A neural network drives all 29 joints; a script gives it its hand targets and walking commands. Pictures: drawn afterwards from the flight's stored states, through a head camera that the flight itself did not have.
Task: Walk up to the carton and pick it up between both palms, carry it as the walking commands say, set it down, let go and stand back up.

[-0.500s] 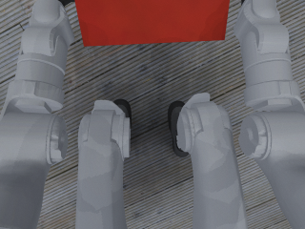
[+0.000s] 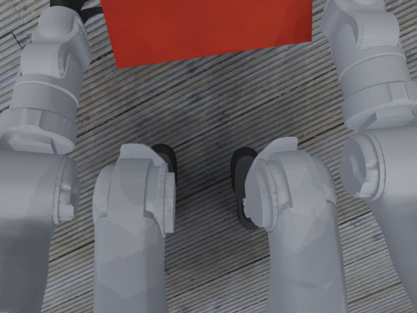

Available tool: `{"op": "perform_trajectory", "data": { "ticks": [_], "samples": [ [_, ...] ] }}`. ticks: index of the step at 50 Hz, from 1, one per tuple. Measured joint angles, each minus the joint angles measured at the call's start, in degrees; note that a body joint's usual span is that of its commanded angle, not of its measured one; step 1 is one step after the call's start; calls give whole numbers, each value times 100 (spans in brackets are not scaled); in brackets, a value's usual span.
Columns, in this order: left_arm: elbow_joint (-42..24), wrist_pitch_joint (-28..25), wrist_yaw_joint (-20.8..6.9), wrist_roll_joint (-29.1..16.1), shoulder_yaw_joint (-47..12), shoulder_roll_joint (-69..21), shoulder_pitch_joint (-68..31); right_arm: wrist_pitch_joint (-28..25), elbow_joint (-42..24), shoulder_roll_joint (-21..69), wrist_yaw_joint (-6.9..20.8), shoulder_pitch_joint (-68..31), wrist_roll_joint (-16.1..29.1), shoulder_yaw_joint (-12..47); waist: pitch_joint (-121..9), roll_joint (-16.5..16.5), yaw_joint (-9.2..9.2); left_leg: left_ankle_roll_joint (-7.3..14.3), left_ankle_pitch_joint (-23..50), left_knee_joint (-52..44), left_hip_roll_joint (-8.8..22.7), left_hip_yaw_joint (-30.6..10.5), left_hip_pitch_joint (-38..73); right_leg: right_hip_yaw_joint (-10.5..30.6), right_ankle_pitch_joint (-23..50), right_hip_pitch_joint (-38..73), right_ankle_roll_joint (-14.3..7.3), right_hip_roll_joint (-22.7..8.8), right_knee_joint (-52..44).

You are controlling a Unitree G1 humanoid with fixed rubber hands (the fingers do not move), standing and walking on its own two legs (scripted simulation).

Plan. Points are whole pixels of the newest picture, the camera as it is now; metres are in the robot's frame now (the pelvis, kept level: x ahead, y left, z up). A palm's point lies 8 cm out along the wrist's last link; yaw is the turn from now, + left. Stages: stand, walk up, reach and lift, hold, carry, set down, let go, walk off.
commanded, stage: set down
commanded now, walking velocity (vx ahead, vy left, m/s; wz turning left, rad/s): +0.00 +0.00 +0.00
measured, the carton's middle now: (206, 8) +0.55 +0.00 -0.25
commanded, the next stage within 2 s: none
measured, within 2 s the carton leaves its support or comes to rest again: rests again in 0.26 s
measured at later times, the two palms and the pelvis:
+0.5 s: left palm (80, 4) +0.54 +0.18 -0.18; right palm out of the picture +0.54 -0.20 -0.16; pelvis +0.01 +0.00 -0.02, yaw +0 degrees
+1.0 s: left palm out of the picture +0.54 +0.18 -0.19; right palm out of the picture +0.54 -0.20 -0.17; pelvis +0.03 +0.00 -0.02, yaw -1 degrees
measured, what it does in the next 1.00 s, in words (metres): stands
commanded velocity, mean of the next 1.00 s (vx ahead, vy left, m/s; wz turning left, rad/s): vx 0.00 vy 0.00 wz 0.00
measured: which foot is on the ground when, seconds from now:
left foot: down 0.00-1.00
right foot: down 0.00-1.00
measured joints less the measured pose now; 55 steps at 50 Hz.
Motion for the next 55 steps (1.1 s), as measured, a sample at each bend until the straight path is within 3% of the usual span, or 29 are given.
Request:
{"op": "perform_trajectory", "data": {
  "ticks": [8, 16, 26, 39, 55],
  "samples": [
    [282, -231, 118, -244, -194, -185, -141, -325, -78, -199, 137, 596, 388, 224, 5, 181, -151, 208, -120, 291, 13, 152, -112, 115, -216, -9, 187, 1, 268],
    [475, -310, 142, -81, -294, -226, -237, -320, -15, -332, 121, 607, 693, 542, 3, 40, -36, 222, -211, 452, 83, 140, -96, 86, -235, -26, 191, 66, 391],
    [723, -567, 53, -32, -10, -231, -218, -555, 582, -160, 165, 220, 484, 363, -11, -2, -58, 102, -209, 439, 62, 114, -75, 53, -207, -72, 68, 40, 435],
    [954, -670, -209, 218, 324, -256, -246, -533, 576, -170, 265, 323, 434, 483, -95, -60, -59, 31, -407, 588, 75, 60, -100, -30, -362, -141, -49, 31, 593],
    [1096, -896, -363, 407, 413, -426, 53, -797, 886, -123, 493, 576, 318, 290, -680, 48, -58, 167, -515, 657, 92, 130, -410, 34, -530, -363, 77, 33, 620]
  ]
}}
